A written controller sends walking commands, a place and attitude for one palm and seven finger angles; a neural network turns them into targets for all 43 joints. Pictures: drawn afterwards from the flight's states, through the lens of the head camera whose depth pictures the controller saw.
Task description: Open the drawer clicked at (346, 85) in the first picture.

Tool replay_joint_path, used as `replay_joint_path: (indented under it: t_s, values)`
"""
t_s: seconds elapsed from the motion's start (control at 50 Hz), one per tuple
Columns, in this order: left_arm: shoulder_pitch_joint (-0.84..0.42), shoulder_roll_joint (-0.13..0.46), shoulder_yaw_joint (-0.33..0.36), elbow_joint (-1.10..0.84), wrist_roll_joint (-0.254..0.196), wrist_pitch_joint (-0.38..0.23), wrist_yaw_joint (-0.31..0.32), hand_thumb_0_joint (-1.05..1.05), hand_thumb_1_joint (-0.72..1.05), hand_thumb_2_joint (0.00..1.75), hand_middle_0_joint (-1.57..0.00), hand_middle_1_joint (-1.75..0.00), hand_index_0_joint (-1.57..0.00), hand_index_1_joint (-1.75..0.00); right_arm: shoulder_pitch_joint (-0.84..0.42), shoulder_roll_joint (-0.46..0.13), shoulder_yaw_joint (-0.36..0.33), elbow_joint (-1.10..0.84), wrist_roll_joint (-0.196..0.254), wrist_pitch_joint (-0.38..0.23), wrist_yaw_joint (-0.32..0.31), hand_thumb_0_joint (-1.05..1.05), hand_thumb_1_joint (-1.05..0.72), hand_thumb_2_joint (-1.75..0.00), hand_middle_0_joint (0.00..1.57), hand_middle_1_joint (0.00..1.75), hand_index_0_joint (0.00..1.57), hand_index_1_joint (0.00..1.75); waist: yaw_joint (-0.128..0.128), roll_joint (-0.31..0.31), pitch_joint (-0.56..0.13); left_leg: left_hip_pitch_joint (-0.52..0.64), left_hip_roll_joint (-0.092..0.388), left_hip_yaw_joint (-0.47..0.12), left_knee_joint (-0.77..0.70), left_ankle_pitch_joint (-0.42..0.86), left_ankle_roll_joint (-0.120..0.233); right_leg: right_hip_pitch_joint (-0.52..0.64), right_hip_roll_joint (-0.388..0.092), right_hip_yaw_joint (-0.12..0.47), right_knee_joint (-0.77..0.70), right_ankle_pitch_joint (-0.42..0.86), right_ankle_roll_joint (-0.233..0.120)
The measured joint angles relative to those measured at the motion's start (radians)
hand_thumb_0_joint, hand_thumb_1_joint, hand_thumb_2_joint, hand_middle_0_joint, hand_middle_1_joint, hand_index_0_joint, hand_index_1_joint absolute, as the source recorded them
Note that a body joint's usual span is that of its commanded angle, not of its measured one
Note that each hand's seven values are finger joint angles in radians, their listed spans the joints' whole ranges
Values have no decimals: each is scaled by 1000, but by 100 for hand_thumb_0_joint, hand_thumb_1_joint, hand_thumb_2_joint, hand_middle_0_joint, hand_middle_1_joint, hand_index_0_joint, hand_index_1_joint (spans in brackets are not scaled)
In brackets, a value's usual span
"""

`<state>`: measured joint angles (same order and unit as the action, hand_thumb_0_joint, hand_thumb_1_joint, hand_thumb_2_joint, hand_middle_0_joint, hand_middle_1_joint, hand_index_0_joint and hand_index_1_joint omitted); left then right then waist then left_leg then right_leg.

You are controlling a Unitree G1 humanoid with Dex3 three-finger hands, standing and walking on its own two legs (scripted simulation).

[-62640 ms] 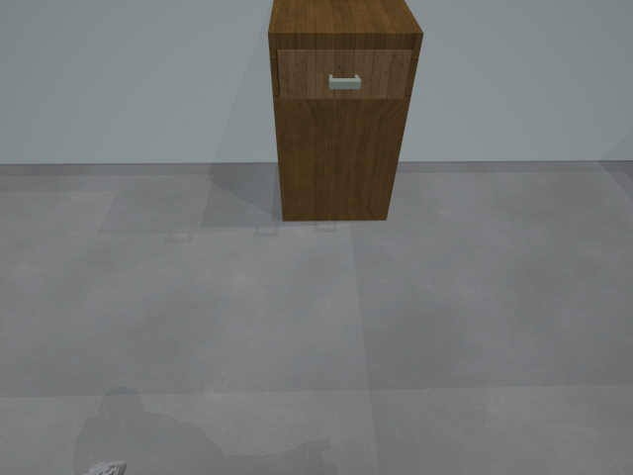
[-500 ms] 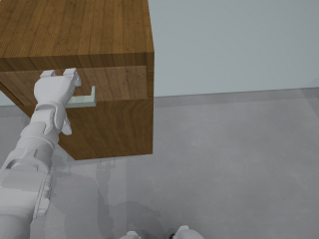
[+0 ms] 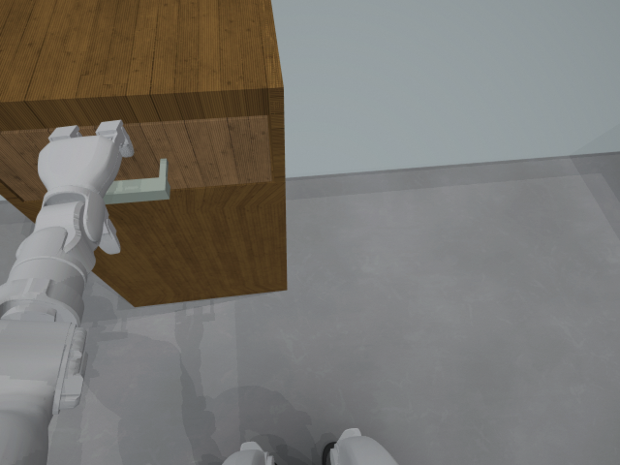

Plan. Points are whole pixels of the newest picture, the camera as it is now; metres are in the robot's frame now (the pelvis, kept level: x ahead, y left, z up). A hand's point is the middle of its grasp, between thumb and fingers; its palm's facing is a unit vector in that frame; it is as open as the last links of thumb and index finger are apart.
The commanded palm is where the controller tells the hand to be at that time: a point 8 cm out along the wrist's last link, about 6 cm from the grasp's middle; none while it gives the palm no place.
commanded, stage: re-aim the fingers above the handle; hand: left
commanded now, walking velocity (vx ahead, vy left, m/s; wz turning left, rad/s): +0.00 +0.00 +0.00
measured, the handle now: (135, 179) +0.55 +0.25 -0.04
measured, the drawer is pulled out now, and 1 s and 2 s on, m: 0.00 0.00 0.00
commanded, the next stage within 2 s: lower the fingers behind the handle in 1.10 s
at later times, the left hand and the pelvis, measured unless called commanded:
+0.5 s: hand (100, 186) +0.49 +0.26 +0.01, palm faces -0.06 -0.04 -1.00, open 13.8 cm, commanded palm +0.47 +0.26 +0.07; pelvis +0.01 +0.01 +0.00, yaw +0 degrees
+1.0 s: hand (96, 189) +0.49 +0.27 +0.01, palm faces -0.08 -0.04 -1.00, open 13.8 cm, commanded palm +0.47 +0.26 +0.07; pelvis +0.01 +0.01 +0.00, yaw +1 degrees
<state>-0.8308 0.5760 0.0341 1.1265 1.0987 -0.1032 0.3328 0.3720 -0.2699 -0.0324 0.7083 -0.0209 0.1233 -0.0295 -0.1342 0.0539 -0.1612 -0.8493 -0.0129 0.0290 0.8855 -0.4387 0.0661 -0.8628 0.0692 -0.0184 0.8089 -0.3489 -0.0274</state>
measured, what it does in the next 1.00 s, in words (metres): stands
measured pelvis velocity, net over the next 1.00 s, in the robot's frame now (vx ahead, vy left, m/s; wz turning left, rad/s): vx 0.01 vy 0.01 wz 0.01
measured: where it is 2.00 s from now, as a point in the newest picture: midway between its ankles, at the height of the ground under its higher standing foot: outside the picture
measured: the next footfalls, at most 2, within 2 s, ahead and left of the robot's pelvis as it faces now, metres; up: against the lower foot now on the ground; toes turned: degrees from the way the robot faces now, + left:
none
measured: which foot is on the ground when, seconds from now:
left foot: down 0.00-1.00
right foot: down 0.00-1.00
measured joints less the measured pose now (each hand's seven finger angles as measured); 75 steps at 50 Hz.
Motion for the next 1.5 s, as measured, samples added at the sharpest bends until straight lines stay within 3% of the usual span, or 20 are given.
replay_joint_path:
  t_s: [0.22,0.34,0.46,0.72,0.92,1.32,1.5]
  values:
    - [2,9,-24,-6,-4,-23,-3,0,-49,30,-32,-120,-32,-120,-10,7,-6,7,1,-4,-3,0,-90,-90,20,30,20,30,17,0,3,-2,-10,-16,6,-2,4,8,-9,-16,-1,-6,4]
    - [-25,-24,-52,-7,-6,-19,3,0,-49,30,-32,-120,-32,-120,-16,8,-12,10,-3,-6,4,0,-90,-90,20,30,20,30,16,-1,-4,-8,-13,-26,15,-7,5,9,-13,-25,-1,-11,7]
    - [-24,-20,-17,-1,7,4,6,0,-49,30,-32,-120,-32,-120,-26,5,-1,-7,-7,4,7,0,-90,-90,20,30,20,30,0,-1,-6,-12,-8,-13,18,-12,9,0,-8,-13,3,-11,10]
    - [28,-27,-34,-47,-8,-13,-10,0,-49,30,-32,-120,-32,-120,4,17,-10,8,-1,14,7,0,-90,-90,20,30,20,30,23,6,2,22,-11,-14,-3,-9,11,35,-10,-11,-19,-8,13]
    - [-14,-11,-27,0,2,7,5,0,-49,30,-32,-120,-32,-120,-15,9,-5,-1,-2,6,6,0,-90,-90,20,30,20,30,7,0,1,1,-10,-14,11,-11,10,13,-9,-13,-4,-10,10]
    - [15,-17,-28,-4,-2,8,6,0,-49,30,-32,-120,-32,-120,-14,9,-3,3,1,10,4,0,-90,-90,20,30,20,30,16,3,2,14,-7,-10,1,-8,6,22,-6,-8,-8,-8,7]
    - [15,-8,-10,-8,8,-45,15,0,-49,30,-32,-120,-32,-120,-19,7,-7,7,-11,-7,1,0,-90,-90,20,30,20,30,12,-4,-10,-43,-6,-14,44,-19,4,-35,-6,-14,36,-21,4]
